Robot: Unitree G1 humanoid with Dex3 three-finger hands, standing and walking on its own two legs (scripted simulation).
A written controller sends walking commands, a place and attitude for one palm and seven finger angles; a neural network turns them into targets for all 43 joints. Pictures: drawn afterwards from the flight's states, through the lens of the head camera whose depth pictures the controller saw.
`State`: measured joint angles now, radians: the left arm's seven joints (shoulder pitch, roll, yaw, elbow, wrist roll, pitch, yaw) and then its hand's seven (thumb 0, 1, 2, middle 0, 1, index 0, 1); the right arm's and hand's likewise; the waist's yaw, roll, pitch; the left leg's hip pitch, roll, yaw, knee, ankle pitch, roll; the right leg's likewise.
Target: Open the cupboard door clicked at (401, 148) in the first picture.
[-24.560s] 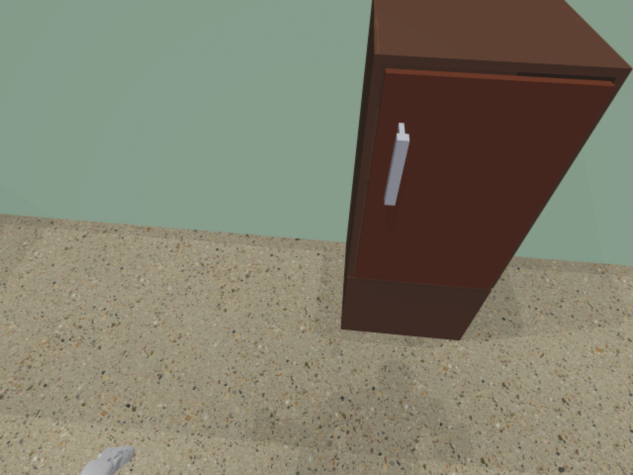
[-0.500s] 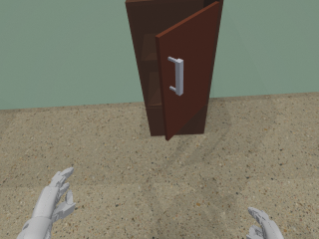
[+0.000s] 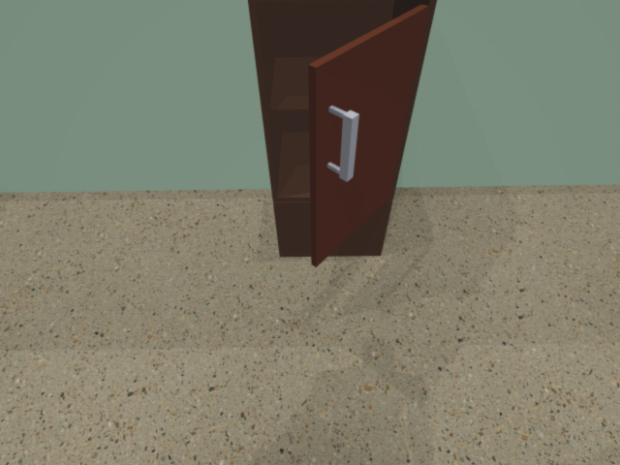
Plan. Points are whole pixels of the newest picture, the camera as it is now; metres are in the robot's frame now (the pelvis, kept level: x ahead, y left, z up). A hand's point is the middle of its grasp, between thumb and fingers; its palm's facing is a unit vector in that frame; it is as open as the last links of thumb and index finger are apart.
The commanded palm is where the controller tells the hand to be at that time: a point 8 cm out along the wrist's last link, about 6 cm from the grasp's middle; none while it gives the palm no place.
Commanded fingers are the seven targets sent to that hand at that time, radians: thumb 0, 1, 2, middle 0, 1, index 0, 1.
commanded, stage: let the arm hang, fingers relaxed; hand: left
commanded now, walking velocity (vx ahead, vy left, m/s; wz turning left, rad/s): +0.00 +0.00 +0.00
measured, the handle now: (340, 144) +0.71 -0.02 +0.00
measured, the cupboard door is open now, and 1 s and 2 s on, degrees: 48 48 48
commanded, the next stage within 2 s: look to check the result in 0.46 s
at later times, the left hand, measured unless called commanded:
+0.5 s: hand out of the picture +0.01 +0.17 -0.18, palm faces +0.03 -0.99 -0.16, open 7.3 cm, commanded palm none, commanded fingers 0.00 0.90 0.90 -0.20 -0.30 -0.20 -0.30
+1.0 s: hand out of the picture +0.04 +0.18 -0.17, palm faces +0.01 -0.98 -0.18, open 7.3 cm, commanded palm none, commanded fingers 0.00 0.90 0.90 -0.20 -0.30 -0.20 -0.30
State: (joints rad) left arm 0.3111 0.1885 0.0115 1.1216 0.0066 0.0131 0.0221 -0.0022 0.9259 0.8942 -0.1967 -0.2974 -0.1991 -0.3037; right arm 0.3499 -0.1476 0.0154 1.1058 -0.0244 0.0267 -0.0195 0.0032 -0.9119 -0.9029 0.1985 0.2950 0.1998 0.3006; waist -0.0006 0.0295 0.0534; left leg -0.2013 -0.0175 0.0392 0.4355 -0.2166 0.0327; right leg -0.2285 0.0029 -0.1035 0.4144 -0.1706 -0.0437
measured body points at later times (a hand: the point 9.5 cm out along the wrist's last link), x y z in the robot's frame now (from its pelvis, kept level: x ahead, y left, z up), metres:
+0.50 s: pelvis +0.02 +0.01 +0.00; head +0.03 +0.01 +0.45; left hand +0.01 +0.22 -0.16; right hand +0.00 -0.19 -0.16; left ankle +0.01 +0.10 -0.74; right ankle +0.04 -0.09 -0.74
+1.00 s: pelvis +0.04 +0.02 +0.00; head +0.06 +0.02 +0.45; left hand +0.04 +0.24 -0.16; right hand +0.02 -0.20 -0.16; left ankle +0.01 +0.10 -0.74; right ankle +0.04 -0.09 -0.74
